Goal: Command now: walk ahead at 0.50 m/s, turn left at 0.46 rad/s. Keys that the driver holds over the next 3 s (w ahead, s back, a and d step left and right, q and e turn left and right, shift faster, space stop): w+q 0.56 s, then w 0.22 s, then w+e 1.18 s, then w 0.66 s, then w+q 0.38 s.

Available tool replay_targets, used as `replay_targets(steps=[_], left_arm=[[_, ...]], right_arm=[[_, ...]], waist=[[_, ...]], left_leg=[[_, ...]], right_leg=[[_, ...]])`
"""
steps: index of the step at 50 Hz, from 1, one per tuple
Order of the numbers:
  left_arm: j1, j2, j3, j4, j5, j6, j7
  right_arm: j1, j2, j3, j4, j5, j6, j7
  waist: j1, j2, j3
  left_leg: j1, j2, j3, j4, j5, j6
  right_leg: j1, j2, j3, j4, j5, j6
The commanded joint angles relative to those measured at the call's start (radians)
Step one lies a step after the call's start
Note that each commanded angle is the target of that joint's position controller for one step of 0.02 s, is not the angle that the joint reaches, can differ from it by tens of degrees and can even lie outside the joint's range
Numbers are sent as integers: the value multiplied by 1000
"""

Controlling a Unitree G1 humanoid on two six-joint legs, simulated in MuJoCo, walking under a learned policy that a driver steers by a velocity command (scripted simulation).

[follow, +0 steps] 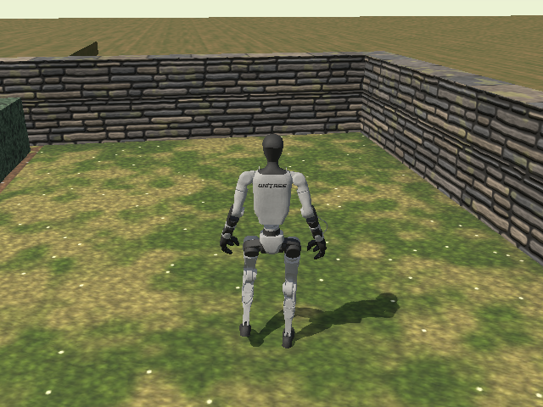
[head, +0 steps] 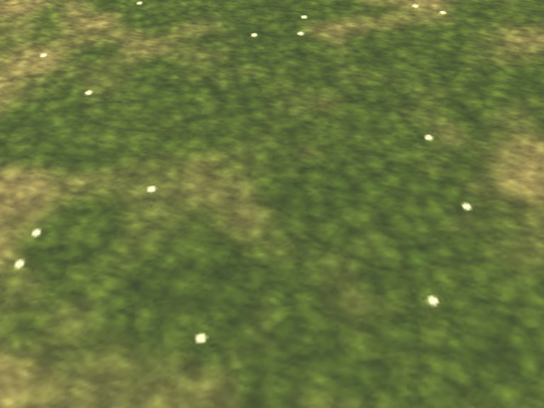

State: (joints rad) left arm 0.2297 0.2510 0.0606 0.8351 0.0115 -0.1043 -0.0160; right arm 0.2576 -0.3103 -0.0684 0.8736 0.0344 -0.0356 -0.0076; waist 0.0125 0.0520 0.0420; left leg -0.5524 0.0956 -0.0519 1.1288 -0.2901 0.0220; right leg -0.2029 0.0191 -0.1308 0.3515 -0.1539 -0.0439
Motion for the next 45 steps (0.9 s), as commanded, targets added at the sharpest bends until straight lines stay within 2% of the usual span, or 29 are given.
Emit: replay_targets(steps=[1,4,7,10,12,14,15,16,17,18,19,20,21,22,23,25,27,29,32,34,37,39,40,41,42,43,44,45], left_arm=[[-58,124,32,-44,5,-27,10],[-42,148,39,-27,5,-19,22],[-7,176,47,-12,-2,-7,31],[42,198,57,10,-18,13,32],[54,214,64,19,-29,30,32],[33,242,72,13,-39,44,34],[16,251,74,8,-44,53,35],[4,236,67,1,-46,59,36],[28,180,44,-20,-13,52,37],[98,47,4,-74,10,21,27],[-21,139,16,-85,-33,-17,15],[-92,172,25,-109,-63,-36,10],[-93,162,22,-100,-47,-47,18],[-85,168,30,-88,-19,-46,25],[-65,174,35,-81,-12,-35,24],[-58,155,35,-85,-3,-12,22],[-109,131,28,-104,4,1,25],[-178,111,19,-125,3,2,22],[-263,82,3,-142,-7,-9,3],[-309,90,1,-158,-15,-16,-8],[-342,119,6,-177,-15,-26,-21],[-314,136,11,-174,-16,-30,-25],[-264,149,17,-162,-17,-32,-25],[-170,173,30,-133,-15,-32,-22],[-25,209,44,-98,-7,-31,-19],[118,278,61,-79,5,-29,-18],[178,272,62,-41,-17,-19,-32],[143,195,39,-49,-47,-15,-33]], right_arm=[[30,-27,-13,-64,-7,19,-1],[-37,-21,-11,-88,-12,12,15],[-149,-4,0,-126,-16,4,37],[-232,-8,4,-171,-15,4,53],[-254,-21,0,-197,-14,6,62],[-207,-53,-17,-207,-14,11,65],[-109,-84,-36,-189,-11,14,63],[59,-139,-71,-143,-6,16,53],[209,-245,-109,-109,-1,28,30],[150,-324,-110,-129,0,14,31],[162,-230,-82,-157,-9,-5,42],[131,-179,-67,-149,-16,-21,45],[73,-150,-58,-157,-13,-29,44],[4,-116,-48,-171,-17,-30,40],[-32,-92,-39,-191,-29,-31,35],[-33,-102,-40,-196,-27,-35,24],[1,-128,-47,-187,-21,-37,9],[29,-133,-48,-177,-19,-34,-3],[72,-117,-42,-157,-19,-31,-9],[112,-118,-40,-133,-18,-32,-7],[153,-118,-40,-106,-18,-24,-10],[156,-127,-44,-97,-20,-15,-15],[138,-135,-46,-99,-23,-11,-17],[117,-135,-44,-105,-25,-7,-16],[106,-114,-32,-117,-32,-5,-15],[192,-55,-12,-134,-42,-12,-12],[265,-14,5,-123,-33,-29,-5],[161,-98,-8,-142,-21,-43,0]], waist=[[-33,-119,-7],[-18,-104,12],[25,-80,41],[54,-75,65],[48,-85,67],[3,-118,12],[-58,-124,-49],[-147,-101,-136],[-188,43,-227],[-54,243,-315],[-132,92,-359],[-130,51,-227],[-88,-22,-159],[-47,-35,-115],[-15,-15,-106],[1,-16,-93],[-7,-26,-64],[-31,-9,-42],[-79,25,-26],[-101,30,-7],[-108,32,10],[-87,52,8],[-59,67,-13],[-8,67,-74],[58,46,-196],[62,-123,-361],[43,-354,-415],[72,-249,-295]], left_leg=[[-101,65,-65,-45,104,-14],[-119,55,-45,-210,262,-20],[-101,41,23,-359,340,-12],[-130,31,55,-446,299,11],[-129,11,84,-477,216,37],[-17,-51,143,-482,110,75],[116,-99,175,-496,83,101],[357,-154,184,-553,133,138],[654,-15,-65,-582,133,203],[902,193,-652,-738,-107,385],[920,234,-760,-860,-172,375],[836,215,-625,-869,-88,333],[701,171,-504,-857,20,298],[572,130,-406,-862,127,274],[496,104,-356,-883,197,265],[424,84,-306,-911,308,274],[382,60,-249,-925,369,268],[365,26,-198,-925,364,239],[333,-3,-148,-930,278,194],[362,23,-172,-926,237,190],[507,83,-223,-857,291,187],[579,115,-245,-812,399,174],[605,113,-227,-766,538,162],[609,79,-186,-661,728,143],[538,32,-138,-471,761,115],[241,-78,-88,-137,469,54],[-43,-195,-62,110,-249,-2],[-172,-132,-107,184,-249,11]], right_leg=[[33,-297,182,-251,79,-151],[64,-276,77,-260,122,-136],[100,-277,-3,-261,145,-124],[207,-307,-37,-227,171,-112],[278,-326,-56,-171,263,-97],[310,-326,-85,-36,591,-75],[296,-310,-106,113,742,-59],[208,-266,-135,337,748,-23],[-57,-214,-142,670,377,33],[-464,4,21,966,-446,86],[-568,-14,211,1041,-443,62],[-641,-55,203,1012,-341,36],[-599,-101,206,933,-254,23],[-525,-132,210,844,-196,28],[-458,-150,219,803,-155,33],[-415,-146,205,724,-120,62],[-431,-128,189,609,-36,93],[-429,-106,181,449,102,109],[-339,-70,155,247,299,103],[-326,-62,160,195,341,89],[-391,-60,172,136,255,50],[-381,-54,166,123,161,20],[-333,-37,141,118,114,-1],[-202,-5,103,97,117,-31],[32,-48,142,137,162,-81],[411,-245,462,163,137,-214],[594,-375,856,2,-91,-313],[540,-353,873,-54,-272,-271]])
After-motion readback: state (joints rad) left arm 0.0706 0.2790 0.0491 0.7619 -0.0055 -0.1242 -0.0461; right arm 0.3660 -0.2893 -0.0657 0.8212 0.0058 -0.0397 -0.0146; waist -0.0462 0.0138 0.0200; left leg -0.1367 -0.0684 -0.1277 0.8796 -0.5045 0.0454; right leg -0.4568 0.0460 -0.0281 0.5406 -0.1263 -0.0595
